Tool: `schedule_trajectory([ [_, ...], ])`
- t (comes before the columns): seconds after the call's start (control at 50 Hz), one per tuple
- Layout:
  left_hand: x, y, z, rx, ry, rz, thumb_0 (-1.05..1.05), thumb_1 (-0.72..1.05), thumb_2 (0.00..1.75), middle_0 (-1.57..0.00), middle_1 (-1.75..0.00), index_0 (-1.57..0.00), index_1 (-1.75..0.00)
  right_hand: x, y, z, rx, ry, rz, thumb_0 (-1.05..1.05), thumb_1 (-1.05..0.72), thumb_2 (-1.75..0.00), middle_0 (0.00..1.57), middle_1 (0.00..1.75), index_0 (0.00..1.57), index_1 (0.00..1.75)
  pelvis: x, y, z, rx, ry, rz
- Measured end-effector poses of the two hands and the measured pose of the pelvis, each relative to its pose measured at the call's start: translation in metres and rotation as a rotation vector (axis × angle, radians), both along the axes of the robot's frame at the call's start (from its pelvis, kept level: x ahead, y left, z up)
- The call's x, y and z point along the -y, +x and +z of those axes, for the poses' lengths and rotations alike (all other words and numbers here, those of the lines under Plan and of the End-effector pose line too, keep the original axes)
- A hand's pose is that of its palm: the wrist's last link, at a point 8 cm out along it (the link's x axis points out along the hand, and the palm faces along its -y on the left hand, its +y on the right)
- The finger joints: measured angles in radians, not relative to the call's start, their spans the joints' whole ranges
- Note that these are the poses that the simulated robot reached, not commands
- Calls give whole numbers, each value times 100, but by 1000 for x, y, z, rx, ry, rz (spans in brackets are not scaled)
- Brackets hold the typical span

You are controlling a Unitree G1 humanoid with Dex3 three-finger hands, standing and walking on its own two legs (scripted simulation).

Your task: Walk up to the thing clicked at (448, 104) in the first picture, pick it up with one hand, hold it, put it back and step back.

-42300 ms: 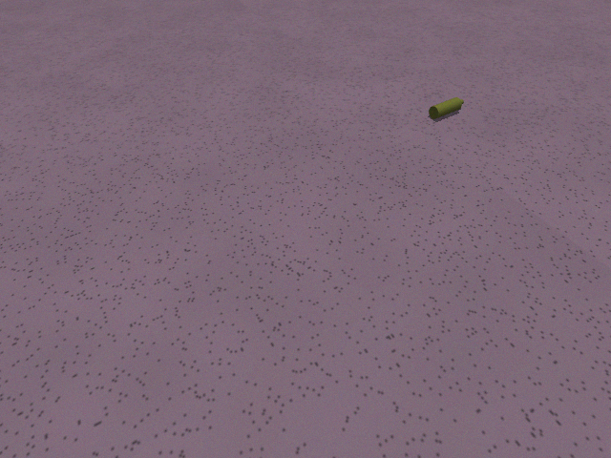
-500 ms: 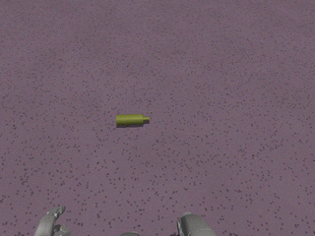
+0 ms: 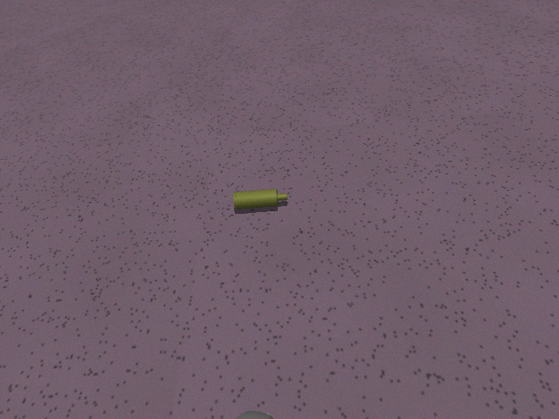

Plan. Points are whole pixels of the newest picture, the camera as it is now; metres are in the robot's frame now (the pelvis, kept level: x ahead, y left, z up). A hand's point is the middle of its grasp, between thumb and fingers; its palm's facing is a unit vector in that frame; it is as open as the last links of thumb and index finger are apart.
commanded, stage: step back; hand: left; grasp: from above
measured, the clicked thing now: (260, 198) +1.08 +0.22 -0.72
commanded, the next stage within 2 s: stand in 0.96 s
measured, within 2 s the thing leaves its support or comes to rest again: neither
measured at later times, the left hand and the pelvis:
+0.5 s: hand out of the picture +0.03 +0.26 -0.15, palm faces +0.05 -0.94 -0.35, open 7.4 cm; pelvis -0.01 +0.00 +0.00, yaw +2 degrees
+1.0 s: hand out of the picture +0.14 +0.26 -0.13, palm faces +0.01 -0.93 -0.36, open 7.4 cm; pelvis +0.02 +0.01 +0.01, yaw +0 degrees
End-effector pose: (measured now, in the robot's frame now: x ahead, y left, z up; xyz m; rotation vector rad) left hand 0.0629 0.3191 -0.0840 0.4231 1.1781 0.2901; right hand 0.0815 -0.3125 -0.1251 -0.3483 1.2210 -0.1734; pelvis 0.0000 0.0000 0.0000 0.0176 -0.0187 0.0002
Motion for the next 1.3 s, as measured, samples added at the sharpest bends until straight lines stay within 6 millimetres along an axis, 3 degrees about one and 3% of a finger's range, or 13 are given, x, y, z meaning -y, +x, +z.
schedule_trajectory([
  [0.1,-19,-14,-12,72,-20,26,1,90,90,-21,-30,-20,-30,-12,-41,-1,-64,-24,23,1,-91,-90,20,30,21,30,-10,-21,-8,30,20,46],
  [0.2,-17,-37,-19,22,-81,47,1,90,90,-21,-30,-20,-30,-22,-59,15,-25,-16,7,1,-90,-90,20,30,21,30,-12,-25,1,36,0,45],
  [0.4,13,-48,-27,-9,-116,45,1,90,90,-21,-30,-20,-30,-5,-24,14,60,-17,12,1,-90,-90,20,30,21,30,3,-20,-1,36,-45,25],
  [0.5,15,-42,-25,-4,-126,52,1,90,90,-21,-30,-20,-30,-7,-4,17,76,-17,42,1,-91,-90,20,30,21,30,-2,-14,1,21,-22,37],
  [0.7,11,9,-25,13,-133,22,1,90,90,-21,-30,-20,-30,-25,16,19,51,9,18,1,-91,-90,20,30,21,30,-4,12,7,7,-23,16],
  [0.88,10,53,-15,68,-108,-22,1,90,90,-21,-30,-20,-30,-27,40,19,86,17,-9,1,-90,-90,20,30,21,30,-6,18,9,5,-22,10],
  [1.06,14,63,-11,70,-126,-30,1,90,90,-21,-30,-20,-30,-29,37,25,80,23,-19,0,-91,-90,20,30,21,30,-9,18,15,16,-19,9],
  [1.3,22,26,-16,-6,-155,-12,1,90,90,-21,-30,-20,-30,-27,11,29,42,22,-23,1,-91,-90,20,30,21,30,-7,4,21,31,-15,12],
])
